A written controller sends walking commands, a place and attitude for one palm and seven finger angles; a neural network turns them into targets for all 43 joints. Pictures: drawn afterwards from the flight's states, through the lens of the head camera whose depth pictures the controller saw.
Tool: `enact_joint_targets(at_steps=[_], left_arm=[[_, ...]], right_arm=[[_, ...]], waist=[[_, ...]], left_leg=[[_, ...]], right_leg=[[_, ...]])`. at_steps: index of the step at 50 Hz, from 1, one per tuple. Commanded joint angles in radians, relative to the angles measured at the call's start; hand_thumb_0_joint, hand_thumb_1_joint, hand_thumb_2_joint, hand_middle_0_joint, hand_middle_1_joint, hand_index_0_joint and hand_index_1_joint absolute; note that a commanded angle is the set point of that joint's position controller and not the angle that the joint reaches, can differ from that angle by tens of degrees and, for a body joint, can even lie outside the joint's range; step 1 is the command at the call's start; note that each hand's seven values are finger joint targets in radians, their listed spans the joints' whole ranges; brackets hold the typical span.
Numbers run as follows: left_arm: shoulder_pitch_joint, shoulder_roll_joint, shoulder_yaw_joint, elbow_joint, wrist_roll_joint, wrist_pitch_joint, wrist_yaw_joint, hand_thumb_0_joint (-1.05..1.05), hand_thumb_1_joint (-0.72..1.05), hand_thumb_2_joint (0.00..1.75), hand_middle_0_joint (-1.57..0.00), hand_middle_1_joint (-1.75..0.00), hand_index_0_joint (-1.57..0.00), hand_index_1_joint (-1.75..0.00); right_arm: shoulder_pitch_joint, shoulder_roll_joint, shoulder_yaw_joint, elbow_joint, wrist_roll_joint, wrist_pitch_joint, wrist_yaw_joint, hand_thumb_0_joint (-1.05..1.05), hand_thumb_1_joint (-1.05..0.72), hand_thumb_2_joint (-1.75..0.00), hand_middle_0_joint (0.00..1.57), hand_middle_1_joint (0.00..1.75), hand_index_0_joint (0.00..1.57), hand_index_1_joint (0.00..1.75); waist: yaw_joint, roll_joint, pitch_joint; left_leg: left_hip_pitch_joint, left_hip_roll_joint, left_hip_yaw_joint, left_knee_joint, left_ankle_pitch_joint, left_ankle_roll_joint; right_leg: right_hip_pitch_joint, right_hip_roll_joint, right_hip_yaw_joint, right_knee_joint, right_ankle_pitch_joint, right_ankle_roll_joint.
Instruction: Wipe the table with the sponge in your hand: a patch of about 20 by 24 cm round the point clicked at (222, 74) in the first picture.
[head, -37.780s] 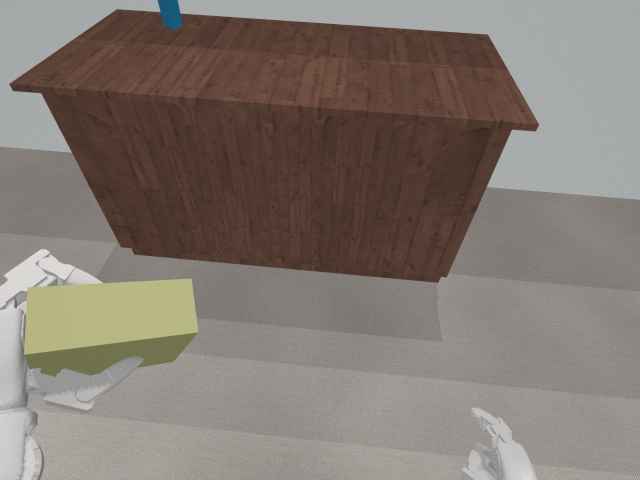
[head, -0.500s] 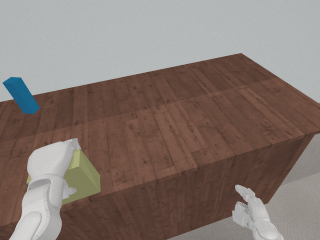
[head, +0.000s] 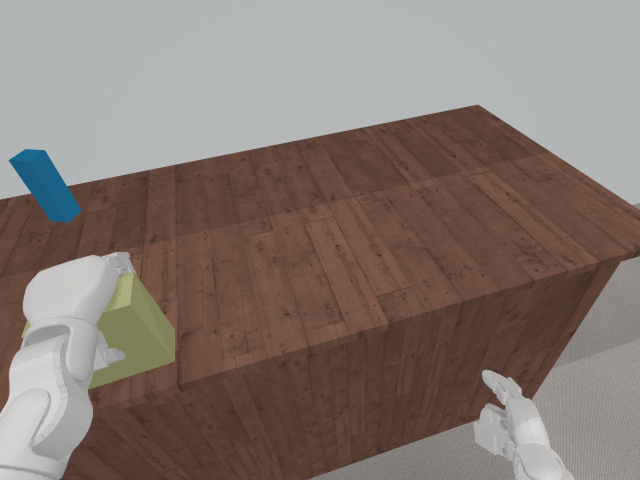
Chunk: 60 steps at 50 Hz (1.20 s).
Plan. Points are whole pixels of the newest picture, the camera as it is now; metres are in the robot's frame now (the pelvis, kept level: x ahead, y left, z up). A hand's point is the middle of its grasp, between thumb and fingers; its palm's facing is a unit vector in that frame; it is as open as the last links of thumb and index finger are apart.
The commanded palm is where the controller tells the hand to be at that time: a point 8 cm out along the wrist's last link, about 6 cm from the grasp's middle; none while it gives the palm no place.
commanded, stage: lift the sponge slowly off the table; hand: left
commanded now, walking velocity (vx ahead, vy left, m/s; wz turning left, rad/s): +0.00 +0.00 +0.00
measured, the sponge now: (117, 342) +0.23 +0.31 +0.07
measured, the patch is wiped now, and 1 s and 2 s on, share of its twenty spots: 0.95 0.95 0.95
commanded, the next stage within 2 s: bring the sponge back beside the body in 1.06 s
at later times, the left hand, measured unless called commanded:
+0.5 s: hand (100, 290) +0.24 +0.30 +0.15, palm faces +0.15 -0.09 -0.98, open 9.7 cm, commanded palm +0.21 +0.30 +0.23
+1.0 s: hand (93, 262) +0.26 +0.31 +0.19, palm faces +0.18 -0.08 -0.98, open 9.7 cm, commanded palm +0.22 +0.30 +0.26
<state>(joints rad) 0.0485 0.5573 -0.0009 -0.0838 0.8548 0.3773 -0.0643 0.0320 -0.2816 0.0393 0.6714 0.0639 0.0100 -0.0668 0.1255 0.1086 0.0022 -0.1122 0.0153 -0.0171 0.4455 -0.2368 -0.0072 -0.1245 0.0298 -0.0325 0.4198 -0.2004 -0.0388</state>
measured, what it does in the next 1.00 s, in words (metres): stands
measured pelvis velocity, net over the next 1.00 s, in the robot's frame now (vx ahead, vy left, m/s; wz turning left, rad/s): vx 0.00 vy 0.01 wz -0.01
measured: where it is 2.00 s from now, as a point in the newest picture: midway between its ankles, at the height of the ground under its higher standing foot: outside the picture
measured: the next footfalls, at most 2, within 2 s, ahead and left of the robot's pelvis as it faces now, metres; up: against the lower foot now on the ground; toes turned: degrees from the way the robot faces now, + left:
none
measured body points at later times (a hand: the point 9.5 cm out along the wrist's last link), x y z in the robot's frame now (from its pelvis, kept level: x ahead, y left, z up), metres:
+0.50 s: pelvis -0.01 +0.01 +0.00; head -0.04 -0.04 +0.45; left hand +0.23 +0.30 +0.21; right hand +0.25 -0.18 -0.06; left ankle +0.01 +0.13 -0.74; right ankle +0.02 -0.10 -0.74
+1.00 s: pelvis +0.00 +0.01 +0.00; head -0.03 -0.04 +0.45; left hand +0.24 +0.31 +0.24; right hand +0.26 -0.19 -0.07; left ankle +0.01 +0.13 -0.74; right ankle +0.02 -0.10 -0.74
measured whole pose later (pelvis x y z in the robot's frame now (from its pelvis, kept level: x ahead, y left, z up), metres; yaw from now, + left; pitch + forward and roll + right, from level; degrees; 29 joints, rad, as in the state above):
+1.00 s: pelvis +0.00 +0.01 +0.00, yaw +0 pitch -4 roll +0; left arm -0.11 0.61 -0.01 -0.19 0.82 0.52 -0.17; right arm 0.01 -0.29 0.07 0.64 0.08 0.03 -0.06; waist 0.14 0.12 -0.01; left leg -0.14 0.00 0.00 0.44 -0.22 0.00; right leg -0.16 0.02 -0.02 0.43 -0.19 -0.03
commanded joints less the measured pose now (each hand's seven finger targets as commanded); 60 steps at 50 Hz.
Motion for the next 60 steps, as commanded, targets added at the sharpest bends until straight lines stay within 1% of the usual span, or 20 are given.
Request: enact_joint_targets(at_steps=[1, 10, 11, 13, 15, 16, 17, 21, 24, 26, 29, 34, 36, 39, 41, 44, 46, 50, 56, 60], left_arm=[[-0.322, 0.277, 0.163, -0.224, 0.024, -0.027, 0.032, 0.0, 0.1, 1.3, -1.2, -1.6, -1.2, -1.6], [-0.33, 0.253, 0.148, -0.229, 0.025, -0.013, 0.038, 0.0, 0.1, 1.3, -1.2, -1.6, -1.2, -1.6], [-0.355, 0.285, 0.171, -0.234, 0.029, -0.004, 0.036, 0.0, 0.1, 1.3, -1.2, -1.6, -1.2, -1.6], [-0.373, 0.249, 0.137, -0.211, 0.032, 0.013, 0.037, 0.0, 0.1, 1.3, -1.2, -1.6, -1.2, -1.6], [-0.376, 0.254, 0.136, -0.229, 0.031, 0.027, 0.032, 0.0, 0.1, 1.3, -1.2, -1.6, -1.2, -1.6], [-0.383, 0.284, 0.16, -0.261, 0.033, 0.033, 0.03, 0.0, 0.1, 1.3, -1.2, -1.6, -1.2, -1.6], [-0.379, 0.253, 0.137, -0.282, 0.03, 0.038, 0.028, 0.0, 0.1, 1.3, -1.2, -1.6, -1.2, -1.6], [-0.371, 0.261, 0.142, -0.284, 0.019, 0.066, 0.011, 0.0, 0.1, 1.3, -1.2, -1.6, -1.2, -1.6], [-0.441, 0.213, 0.081, -0.245, 0.026, 0.076, 0.002, 0.0, 0.1, 1.3, -1.2, -1.6, -1.2, -1.6], [-0.476, 0.259, 0.11, -0.297, 0.037, 0.075, 0.001, 0.0, 0.1, 1.3, -1.2, -1.6, -1.2, -1.6], [-0.469, 0.243, 0.098, -0.256, 0.04, 0.085, -0.004, 0.0, 0.1, 1.3, -1.2, -1.6, -1.2, -1.6], [-0.498, 0.237, 0.089, -0.261, 0.032, 0.106, -0.015, 0.0, 0.1, 1.3, -1.2, -1.6, -1.2, -1.6], [-0.511, 0.297, 0.139, -0.267, 0.033, 0.114, -0.016, 0.0, 0.1, 1.3, -1.2, -1.6, -1.2, -1.6], [-0.492, 0.281, 0.127, -0.248, 0.024, 0.124, -0.026, 0.0, 0.1, 1.3, -1.2, -1.6, -1.2, -1.6], [-0.49, 0.34, 0.175, -0.281, 0.024, 0.129, -0.032, 0.0, 0.1, 1.3, -1.2, -1.6, -1.2, -1.6], [-0.453, 0.3, 0.145, -0.266, 0.004, 0.138, -0.05, 0.0, 0.1, 1.3, -1.2, -1.6, -1.2, -1.6], [-0.48, 0.35, 0.179, -0.293, 0.005, 0.134, -0.057, 0.0, 0.1, 1.3, -1.2, -1.6, -1.2, -1.6], [-0.457, 0.287, 0.123, -0.316, -0.005, 0.125, -0.075, 0.0, 0.1, 1.3, -1.2, -1.6, -1.2, -1.6], [-0.485, 0.323, 0.157, -0.37, 0.005, 0.107, -0.065, 0.0, 0.1, 1.3, -1.2, -1.6, -1.2, -1.6], [-0.483, 0.31, 0.148, -0.296, 0.008, 0.11, -0.051, 0.0, 0.1, 1.3, -1.2, -1.6, -1.2, -1.6]], right_arm=[[-0.235, -0.095, -0.03, -0.189, 0.001, -0.065, -0.015, 0.0, -0.9, -0.9, 0.2, 0.3, 0.2, 0.3], [-0.238, -0.09, -0.032, -0.189, -0.002, -0.067, -0.009, 0.0, -0.9, -0.9, 0.2, 0.3, 0.2, 0.3], [-0.248, -0.095, -0.029, -0.189, -0.001, -0.068, -0.009, 0.0, -0.9, -0.9, 0.2, 0.3, 0.2, 0.3], [-0.251, -0.089, -0.025, -0.183, 0.001, -0.066, -0.005, 0.0, -0.9, -0.9, 0.2, 0.3, 0.2, 0.3], [-0.259, -0.091, -0.027, -0.184, 0.0, -0.058, -0.002, 0.0, -0.9, -0.9, 0.2, 0.3, 0.2, 0.3], [-0.268, -0.094, -0.025, -0.193, 0.002, -0.06, -0.001, 0.0, -0.9, -0.9, 0.2, 0.3, 0.2, 0.3], [-0.27, -0.084, -0.021, -0.205, 0.0, -0.063, 0.002, 0.0, -0.9, -0.9, 0.2, 0.3, 0.2, 0.3], [-0.284, -0.088, -0.017, -0.202, 0.004, -0.051, 0.003, 0.0, -0.9, -0.9, 0.2, 0.3, 0.2, 0.3], [-0.275, -0.083, -0.012, -0.192, 0.008, -0.047, -0.004, 0.0, -0.9, -0.9, 0.2, 0.3, 0.2, 0.3], [-0.289, -0.084, -0.011, -0.203, 0.008, -0.052, -0.008, 0.0, -0.9, -0.9, 0.2, 0.3, 0.2, 0.3], [-0.277, -0.083, -0.01, -0.194, 0.004, -0.05, -0.007, 0.0, -0.9, -0.9, 0.2, 0.3, 0.2, 0.3], [-0.287, -0.079, -0.003, -0.199, 0.007, -0.041, -0.003, 0.0, -0.9, -0.9, 0.2, 0.3, 0.2, 0.3], [-0.294, -0.084, -0.001, -0.203, 0.008, -0.039, -0.005, 0.0, -0.9, -0.9, 0.2, 0.3, 0.2, 0.3], [-0.282, -0.085, -0.003, -0.204, 0.007, -0.034, -0.001, 0.0, -0.9, -0.9, 0.2, 0.3, 0.2, 0.3], [-0.292, -0.091, -0.003, -0.212, 0.009, -0.032, 0.0, 0.0, -0.9, -0.9, 0.2, 0.3, 0.2, 0.3], [-0.283, -0.088, -0.002, -0.217, 0.01, -0.028, 0.001, 0.0, -0.9, -0.9, 0.2, 0.3, 0.2, 0.3], [-0.288, -0.094, -0.003, -0.218, 0.015, -0.029, 0.0, 0.0, -0.9, -0.9, 0.2, 0.3, 0.2, 0.3], [-0.275, -0.085, -0.003, -0.228, 0.015, -0.035, -0.001, 0.0, -0.9, -0.9, 0.2, 0.3, 0.2, 0.3], [-0.286, -0.084, -0.002, -0.24, 0.014, -0.049, -0.004, 0.0, -0.9, -0.9, 0.2, 0.3, 0.2, 0.3], [-0.256, -0.086, -0.005, -0.217, 0.011, -0.039, -0.007, 0.0, -0.9, -0.9, 0.2, 0.3, 0.2, 0.3]], waist=[[-0.01, -0.008, -0.16], [0.01, -0.014, -0.179], [0.009, -0.009, -0.176], [0.006, -0.017, -0.164], [0.01, -0.03, -0.177], [0.016, 0.01, -0.192], [0.024, -0.011, -0.214], [0.013, -0.021, -0.167], [-0.002, -0.039, -0.146], [0.004, 0.005, -0.186], [0.009, -0.035, -0.185], [0.009, -0.024, -0.182], [0.013, 0.005, -0.193], [0.016, -0.05, -0.215], [0.021, -0.003, -0.239], [0.018, -0.046, -0.213], [0.01, -0.024, -0.222], [0.008, -0.031, -0.21], [0.016, -0.008, -0.239], [0.011, -0.056, -0.201]], left_leg=[[0.003, -0.045, -0.028, -0.067, 0.133, 0.048], [-0.007, -0.041, -0.031, -0.086, 0.16, 0.045], [-0.009, -0.04, -0.035, -0.094, 0.147, 0.042], [-0.02, -0.038, -0.032, -0.1, 0.142, 0.04], [-0.015, -0.038, -0.031, -0.098, 0.145, 0.042], [-0.013, -0.037, -0.036, -0.105, 0.147, 0.039], [-0.016, -0.04, -0.035, -0.096, 0.17, 0.041], [-0.016, -0.033, -0.033, -0.105, 0.139, 0.043], [-0.021, -0.031, -0.033, -0.116, 0.095, 0.04], [-0.003, -0.034, -0.036, -0.116, 0.1, 0.044], [-0.01, -0.035, -0.037, -0.113, 0.125, 0.043], [-0.013, -0.034, -0.032, -0.112, 0.138, 0.041], [-0.015, -0.034, -0.035, -0.111, 0.127, 0.039], [-0.018, -0.037, -0.032, -0.094, 0.171, 0.042], [-0.016, -0.039, -0.035, -0.086, 0.175, 0.041], [-0.027, -0.038, -0.028, -0.072, 0.182, 0.045], [-0.022, -0.037, -0.035, -0.068, 0.174, 0.043], [-0.017, -0.038, -0.031, -0.063, 0.19, 0.048], [-0.004, -0.036, -0.041, -0.065, 0.192, 0.047], [-0.017, -0.034, -0.031, -0.069, 0.169, 0.044]], right_leg=[[0.032, -0.002, 0.105, -0.103, 0.01, -0.035], [0.062, -0.004, 0.077, -0.088, 0.042, -0.037], [0.059, 0.0, 0.098, -0.09, 0.023, -0.043], [0.053, 0.0, 0.079, -0.089, 0.017, -0.04], [0.054, -0.002, 0.079, -0.087, 0.025, -0.038], [0.069, 0.002, 0.095, -0.081, 0.023, -0.046], [0.087, -0.003, 0.081, -0.068, 0.048, -0.044], [0.049, 0.004, 0.097, -0.087, 0.018, -0.042], [0.019, 0.003, 0.069, -0.095, -0.022, -0.036], [0.038, 0.007, 0.097, -0.088, -0.016, -0.045], [0.047, 0.003, 0.079, -0.088, 0.005, -0.042], [0.044, 0.001, 0.079, -0.088, 0.017, -0.042], [0.045, 0.004, 0.111, -0.087, 0.001, -0.049], [0.062, -0.003, 0.093, -0.077, 0.054, -0.043], [0.069, -0.002, 0.124, -0.071, 0.055, -0.049], [0.053, -0.01, 0.098, -0.067, 0.073, -0.037], [0.043, -0.007, 0.123, -0.067, 0.054, -0.042], [0.034, -0.016, 0.087, -0.059, 0.085, -0.031], [0.044, -0.007, 0.111, -0.053, 0.075, -0.043], [0.022, -0.012, 0.087, -0.07, 0.043, -0.033]])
